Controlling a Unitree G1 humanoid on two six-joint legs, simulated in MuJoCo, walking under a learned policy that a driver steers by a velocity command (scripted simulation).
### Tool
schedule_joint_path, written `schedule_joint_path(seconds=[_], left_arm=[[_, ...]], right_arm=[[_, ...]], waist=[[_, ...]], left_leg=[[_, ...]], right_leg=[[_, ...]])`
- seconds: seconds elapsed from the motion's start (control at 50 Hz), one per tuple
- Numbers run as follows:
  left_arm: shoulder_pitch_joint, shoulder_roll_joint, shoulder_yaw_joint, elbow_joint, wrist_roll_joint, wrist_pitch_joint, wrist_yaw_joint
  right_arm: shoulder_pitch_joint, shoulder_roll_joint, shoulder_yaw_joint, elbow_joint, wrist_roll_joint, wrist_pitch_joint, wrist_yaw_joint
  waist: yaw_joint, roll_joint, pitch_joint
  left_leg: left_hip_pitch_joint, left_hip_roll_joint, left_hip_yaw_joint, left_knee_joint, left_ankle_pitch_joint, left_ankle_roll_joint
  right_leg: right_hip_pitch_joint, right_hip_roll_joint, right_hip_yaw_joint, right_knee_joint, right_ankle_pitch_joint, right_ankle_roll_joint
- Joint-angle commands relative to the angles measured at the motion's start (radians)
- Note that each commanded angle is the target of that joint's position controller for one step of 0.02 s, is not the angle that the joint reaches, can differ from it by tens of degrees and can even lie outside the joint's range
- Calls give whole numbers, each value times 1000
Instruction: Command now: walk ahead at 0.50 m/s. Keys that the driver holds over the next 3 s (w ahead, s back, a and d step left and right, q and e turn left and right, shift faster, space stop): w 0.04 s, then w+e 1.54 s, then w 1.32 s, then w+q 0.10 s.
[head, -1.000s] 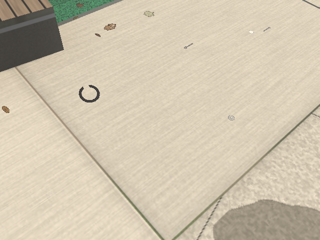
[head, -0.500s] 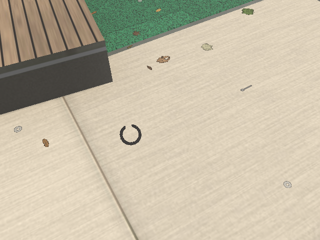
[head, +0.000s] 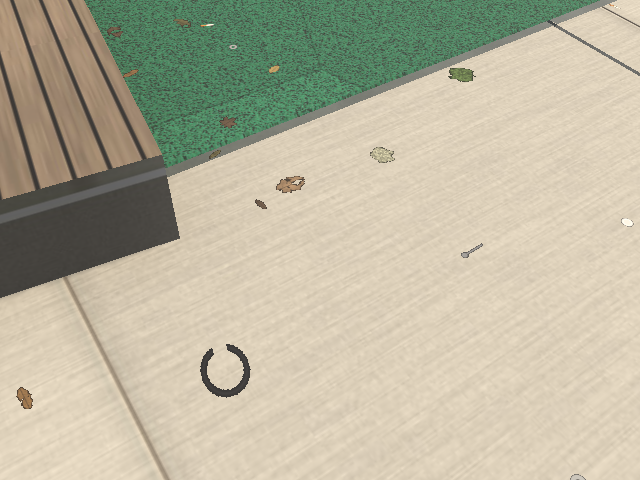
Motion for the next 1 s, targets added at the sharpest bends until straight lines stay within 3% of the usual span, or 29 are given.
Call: schedule_joint_path(seconds=[0.02,0.1,0.16,0.2,0.22,0.24,0.26,0.28,0.3,0.32,0.34,0.38,0.44,0.5,0.56,0.66,0.7,0.74,0.76,0.78,0.8,0.82,0.84,0.86,0.9,0.92,1.0], left_arm=[[-104,27,-4,-79,-4,-11,-1],[-185,32,-10,-108,-10,-16,1],[-169,42,-5,-112,-8,-23,3],[-35,61,10,-72,-3,-30,12],[120,79,24,-19,5,-38,17],[288,152,49,21,24,-43,26],[328,262,81,27,18,-37,31],[252,225,75,22,-26,-25,22],[166,194,68,3,-30,-21,23],[128,141,56,-1,-24,-22,22],[108,119,50,1,-27,-25,26],[106,98,42,9,-33,-37,30],[153,136,52,17,-36,-47,33],[213,138,54,22,-35,-42,33],[264,141,57,23,-34,-38,34],[317,154,60,17,-18,-31,46],[285,171,66,1,-14,-30,54],[222,193,71,-21,-14,-35,52],[207,184,69,-26,-23,-43,42],[213,110,48,-60,-35,-53,35],[330,48,37,-88,-60,-48,36],[324,129,44,-53,-23,-29,46],[255,135,47,-50,-13,-23,37],[212,114,44,-58,-13,-20,28],[191,101,43,-66,4,1,8],[187,94,41,-72,4,11,2],[71,77,33,-122,3,26,-19]], right_arm=[[18,-127,-22,-29,0,-16,-3],[66,-133,-23,7,-14,-13,-13],[49,-141,-25,22,-21,-10,-25],[25,-161,-30,24,-25,-4,-30],[14,-164,-29,20,-23,3,-31],[12,-147,-21,-12,-17,3,-32],[90,-65,-7,-46,7,-4,-12],[3,-139,-25,-55,-17,-11,-11],[-78,-143,-26,-90,-11,-22,-5],[-113,-133,-22,-100,-11,-31,-4],[-125,-122,-22,-104,-19,-24,-5],[-109,-102,-18,-114,-39,11,-3],[-169,-89,-15,-146,-42,39,3],[-313,-95,-14,-201,-37,43,5],[-405,-93,-8,-237,-30,41,11],[-525,-104,2,-299,-20,27,15],[-489,-126,-2,-304,-17,18,13],[-330,-163,-17,-262,-14,5,0],[-198,-197,-31,-230,-22,-9,-13],[-32,-276,-48,-225,-45,-15,-32],[-57,-349,-66,-231,-54,2,-33],[-116,-262,-56,-239,-38,15,-26],[-176,-171,-34,-254,-28,17,-23],[-205,-135,-24,-250,-29,15,-19],[-187,-123,-18,-227,-25,3,-22],[-168,-128,-20,-215,-19,-7,-19],[-120,-141,-29,-187,-8,-26,-12]], waist=[[1,104,74],[-20,112,92],[4,113,88],[65,126,5],[128,103,-78],[185,37,-182],[131,-215,-274],[117,-79,-254],[91,-32,-115],[69,49,-50],[40,63,-7],[2,35,-13],[5,23,4],[48,12,42],[88,-3,33],[127,-20,33],[94,-33,27],[17,-32,-28],[-50,27,-103],[-103,142,-264],[-19,377,-323],[9,225,-216],[10,108,-97],[19,81,-36],[35,156,-7],[39,169,-13],[35,145,3]], left_leg=[[-29,259,-137,-97,286,113],[81,293,-85,-74,368,99],[149,320,-32,10,566,73],[167,313,14,225,854,49],[113,283,55,429,851,28],[-101,252,79,714,576,4],[-506,31,73,1103,-169,-47],[-627,54,-118,1182,-281,-33],[-673,108,-125,1160,-194,-28],[-643,144,-122,1089,-129,-32],[-598,166,-124,1027,-116,-42],[-510,179,-121,944,-118,-75],[-541,180,-93,839,-68,-115],[-616,181,-83,687,56,-145],[-631,162,-87,570,151,-149],[-616,117,-91,436,141,-132],[-518,103,-108,364,97,-112],[-268,59,-92,294,28,-80],[-71,95,-120,234,44,-50],[163,333,-349,207,-163,1],[321,544,-793,84,-230,104],[210,523,-809,81,-330,111],[81,470,-640,66,-290,89],[-8,417,-495,40,-150,70],[-81,349,-317,10,30,39],[-87,343,-274,6,111,41],[-57,351,-146,-36,231,63]], right_leg=[[-27,13,-32,-123,89,5],[-12,44,-51,-239,88,-37],[56,87,-67,-291,-8,-92],[229,158,-106,-320,-82,-138],[414,189,-113,-379,-53,-166],[675,37,91,-391,-102,-223],[945,-232,645,-504,-130,-390],[921,-217,734,-588,-141,-373],[789,-196,574,-593,-96,-348],[671,-159,484,-618,11,-319],[578,-115,414,-633,95,-293],[486,-60,330,-657,177,-271],[444,-23,290,-690,172,-276],[463,-1,297,-710,140,-251],[525,12,304,-680,180,-223],[628,-6,353,-591,309,-213],[622,-17,384,-546,342,-187],[554,11,385,-422,454,-147],[493,76,337,-239,433,-122],[372,138,252,38,175,-99],[74,283,140,259,-469,-76],[-8,179,137,358,-414,-86],[-1,141,129,350,-313,-81],[22,111,117,314,-254,-70],[58,78,97,277,-220,-50],[64,78,87,277,-206,-45],[-44,53,72,244,-106,-26]])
